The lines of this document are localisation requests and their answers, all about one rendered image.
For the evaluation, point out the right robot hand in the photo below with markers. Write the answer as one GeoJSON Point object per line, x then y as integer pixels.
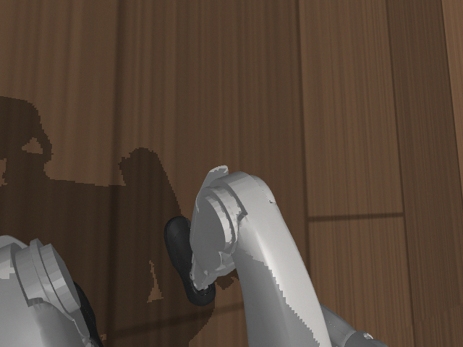
{"type": "Point", "coordinates": [339, 330]}

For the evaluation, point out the right robot arm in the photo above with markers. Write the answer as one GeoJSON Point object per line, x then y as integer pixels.
{"type": "Point", "coordinates": [363, 339]}

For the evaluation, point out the left robot foot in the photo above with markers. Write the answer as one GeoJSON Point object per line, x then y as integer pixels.
{"type": "Point", "coordinates": [89, 317]}

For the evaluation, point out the right robot foot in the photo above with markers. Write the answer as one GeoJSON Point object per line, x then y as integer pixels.
{"type": "Point", "coordinates": [177, 240]}

